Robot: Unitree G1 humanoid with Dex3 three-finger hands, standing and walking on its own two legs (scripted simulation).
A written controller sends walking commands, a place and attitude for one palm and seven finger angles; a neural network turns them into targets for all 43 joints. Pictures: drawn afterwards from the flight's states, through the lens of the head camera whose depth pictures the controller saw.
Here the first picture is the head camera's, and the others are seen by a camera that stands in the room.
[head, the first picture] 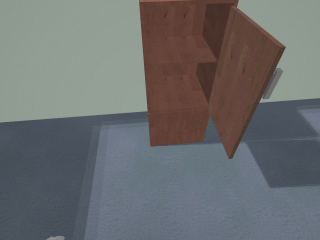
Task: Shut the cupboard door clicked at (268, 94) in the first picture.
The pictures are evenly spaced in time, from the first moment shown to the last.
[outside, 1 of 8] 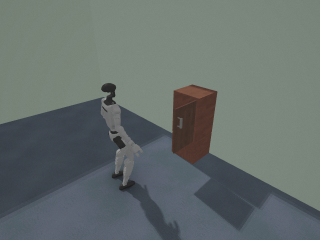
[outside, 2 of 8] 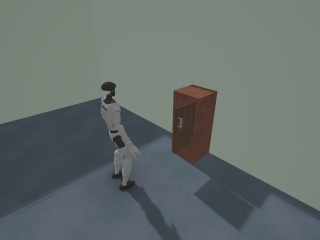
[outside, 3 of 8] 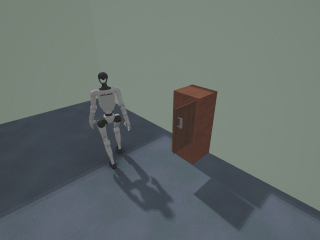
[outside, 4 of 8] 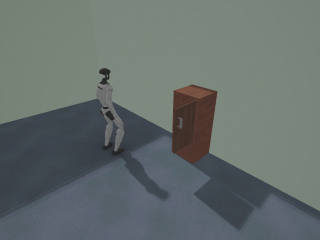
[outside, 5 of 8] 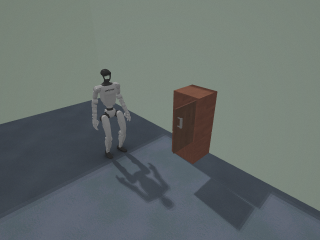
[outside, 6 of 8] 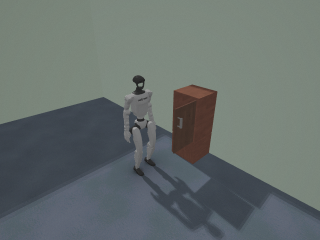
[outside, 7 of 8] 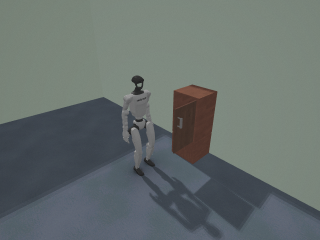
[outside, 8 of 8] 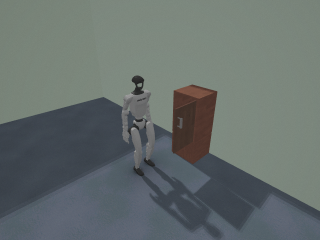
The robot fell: no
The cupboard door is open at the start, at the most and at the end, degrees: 91 91 91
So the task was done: no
